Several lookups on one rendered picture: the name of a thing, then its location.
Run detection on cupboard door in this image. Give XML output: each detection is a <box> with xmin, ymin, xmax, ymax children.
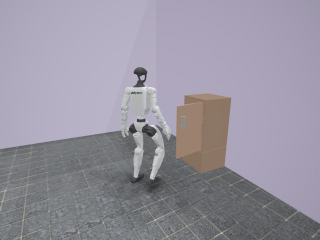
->
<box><xmin>175</xmin><ymin>102</ymin><xmax>203</xmax><ymax>159</ymax></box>

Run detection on right robot forearm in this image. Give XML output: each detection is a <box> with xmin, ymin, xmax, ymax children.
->
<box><xmin>155</xmin><ymin>106</ymin><xmax>168</xmax><ymax>129</ymax></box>

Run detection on humanoid robot head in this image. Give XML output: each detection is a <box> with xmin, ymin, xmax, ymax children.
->
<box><xmin>133</xmin><ymin>67</ymin><xmax>147</xmax><ymax>88</ymax></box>

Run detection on left robot upper arm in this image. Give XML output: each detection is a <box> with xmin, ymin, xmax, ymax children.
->
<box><xmin>121</xmin><ymin>87</ymin><xmax>132</xmax><ymax>111</ymax></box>

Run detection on robot left foot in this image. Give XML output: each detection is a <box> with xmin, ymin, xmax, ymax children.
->
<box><xmin>131</xmin><ymin>173</ymin><xmax>144</xmax><ymax>184</ymax></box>

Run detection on handle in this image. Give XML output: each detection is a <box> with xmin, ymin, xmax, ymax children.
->
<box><xmin>180</xmin><ymin>116</ymin><xmax>186</xmax><ymax>128</ymax></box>

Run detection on left robot forearm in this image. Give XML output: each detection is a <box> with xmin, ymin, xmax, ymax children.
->
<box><xmin>120</xmin><ymin>109</ymin><xmax>128</xmax><ymax>126</ymax></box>

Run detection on right robot hand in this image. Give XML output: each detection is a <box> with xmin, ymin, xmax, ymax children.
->
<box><xmin>162</xmin><ymin>126</ymin><xmax>172</xmax><ymax>141</ymax></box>

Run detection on right robot upper arm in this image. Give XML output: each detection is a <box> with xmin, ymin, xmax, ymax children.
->
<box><xmin>146</xmin><ymin>87</ymin><xmax>157</xmax><ymax>113</ymax></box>

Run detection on left robot hand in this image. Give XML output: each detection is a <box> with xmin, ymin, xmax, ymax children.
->
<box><xmin>121</xmin><ymin>124</ymin><xmax>129</xmax><ymax>138</ymax></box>

